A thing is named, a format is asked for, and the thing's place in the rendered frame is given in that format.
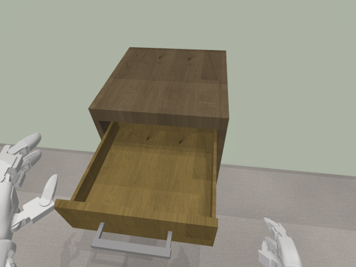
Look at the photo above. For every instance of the left robot forearm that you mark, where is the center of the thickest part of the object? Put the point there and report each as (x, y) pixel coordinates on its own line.
(7, 250)

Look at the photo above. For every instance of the drawer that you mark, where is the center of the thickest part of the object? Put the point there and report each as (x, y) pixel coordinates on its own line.
(145, 180)

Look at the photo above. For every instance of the handle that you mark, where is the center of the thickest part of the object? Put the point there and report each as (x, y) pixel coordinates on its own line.
(131, 248)

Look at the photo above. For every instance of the robot left hand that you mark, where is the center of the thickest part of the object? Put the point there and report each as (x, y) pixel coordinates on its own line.
(14, 163)

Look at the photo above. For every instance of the cabinet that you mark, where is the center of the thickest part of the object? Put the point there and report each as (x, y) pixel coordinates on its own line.
(168, 87)

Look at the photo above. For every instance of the robot right hand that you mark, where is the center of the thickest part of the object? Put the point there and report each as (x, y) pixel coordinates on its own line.
(281, 253)

